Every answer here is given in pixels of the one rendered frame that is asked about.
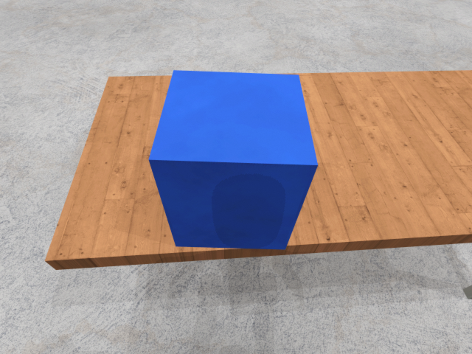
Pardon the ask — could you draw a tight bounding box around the table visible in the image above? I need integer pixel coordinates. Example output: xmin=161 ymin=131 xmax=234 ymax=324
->
xmin=45 ymin=70 xmax=472 ymax=299

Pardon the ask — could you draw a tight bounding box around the carton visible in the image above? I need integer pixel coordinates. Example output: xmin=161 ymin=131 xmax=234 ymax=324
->
xmin=149 ymin=70 xmax=318 ymax=250

